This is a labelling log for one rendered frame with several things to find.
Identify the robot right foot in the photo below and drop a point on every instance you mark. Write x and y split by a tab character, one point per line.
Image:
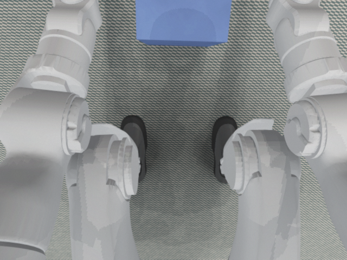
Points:
223	128

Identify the carton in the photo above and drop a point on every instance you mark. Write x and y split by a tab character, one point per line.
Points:
193	23

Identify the robot foot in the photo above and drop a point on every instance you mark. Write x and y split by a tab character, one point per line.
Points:
223	128
134	126

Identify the robot right forearm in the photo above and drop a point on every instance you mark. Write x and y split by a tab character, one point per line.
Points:
307	49

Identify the robot left foot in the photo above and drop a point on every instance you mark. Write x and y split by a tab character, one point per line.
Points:
134	126

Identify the right robot upper arm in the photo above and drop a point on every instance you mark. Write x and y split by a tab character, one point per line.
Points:
316	128

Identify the left robot upper arm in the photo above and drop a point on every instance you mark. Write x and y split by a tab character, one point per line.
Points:
40	130

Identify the robot left forearm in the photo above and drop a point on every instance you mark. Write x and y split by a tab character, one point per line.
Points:
65	49

